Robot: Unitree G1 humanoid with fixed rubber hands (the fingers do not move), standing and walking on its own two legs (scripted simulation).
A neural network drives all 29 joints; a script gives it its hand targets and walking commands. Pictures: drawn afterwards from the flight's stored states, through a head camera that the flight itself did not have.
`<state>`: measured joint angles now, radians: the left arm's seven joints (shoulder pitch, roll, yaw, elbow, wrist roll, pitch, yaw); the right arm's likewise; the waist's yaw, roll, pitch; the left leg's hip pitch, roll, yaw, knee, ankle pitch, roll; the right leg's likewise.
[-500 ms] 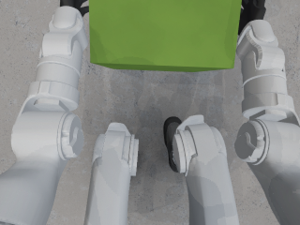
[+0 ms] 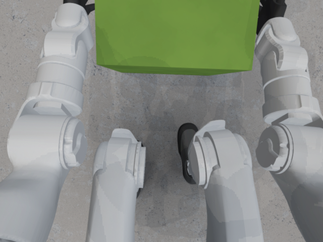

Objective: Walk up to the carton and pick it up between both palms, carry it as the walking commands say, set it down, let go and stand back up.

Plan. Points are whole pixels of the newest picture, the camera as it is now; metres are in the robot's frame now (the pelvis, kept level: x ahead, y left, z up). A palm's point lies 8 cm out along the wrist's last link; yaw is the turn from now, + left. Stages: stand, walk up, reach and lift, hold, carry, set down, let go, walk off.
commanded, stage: set down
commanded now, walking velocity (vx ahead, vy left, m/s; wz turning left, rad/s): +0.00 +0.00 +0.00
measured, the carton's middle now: (170, 25) +0.53 -0.06 -0.24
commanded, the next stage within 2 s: none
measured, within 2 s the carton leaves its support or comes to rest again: neither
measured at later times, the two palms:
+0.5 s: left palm (76, 6) +0.55 +0.12 -0.15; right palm (269, 19) +0.51 -0.23 -0.15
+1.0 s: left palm (78, 10) +0.55 +0.13 -0.17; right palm (265, 23) +0.51 -0.24 -0.17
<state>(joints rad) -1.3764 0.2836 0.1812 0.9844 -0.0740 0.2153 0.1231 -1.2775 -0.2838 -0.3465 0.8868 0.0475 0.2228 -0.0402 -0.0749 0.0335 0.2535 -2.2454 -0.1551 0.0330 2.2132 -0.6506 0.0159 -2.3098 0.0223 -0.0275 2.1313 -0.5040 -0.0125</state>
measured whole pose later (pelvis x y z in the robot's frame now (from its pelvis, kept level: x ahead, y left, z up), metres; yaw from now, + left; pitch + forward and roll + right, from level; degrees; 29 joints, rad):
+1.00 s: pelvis -0.01 +0.00 +0.00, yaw +0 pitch +36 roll -1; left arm -1.45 0.34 0.10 1.07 -0.12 0.11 0.10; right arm -1.39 -0.34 -0.29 1.10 0.11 0.07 -0.06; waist -0.08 0.01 0.36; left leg -2.23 -0.11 0.04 2.22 -0.63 0.03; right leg -2.29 0.01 -0.04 2.14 -0.48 -0.02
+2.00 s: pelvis +0.00 -0.01 +0.08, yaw +0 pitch +45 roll +0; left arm -1.27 0.42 0.18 0.91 -0.13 0.22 0.02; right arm -1.17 -0.39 -0.33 0.85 0.14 0.19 0.02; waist -0.07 0.02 0.05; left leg -2.09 -0.07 0.03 1.92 -0.60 0.03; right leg -2.16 0.02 -0.03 1.85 -0.47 -0.04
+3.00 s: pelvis +0.06 -0.01 +0.31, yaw +0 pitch +42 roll +1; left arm -0.88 0.28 0.27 0.82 0.07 0.13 0.00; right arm -0.81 -0.28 -0.32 0.76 -0.05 0.12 0.11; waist -0.07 0.01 -0.09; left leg -1.36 -0.07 -0.02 0.96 -0.34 0.02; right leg -1.41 0.03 0.00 0.92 -0.25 -0.03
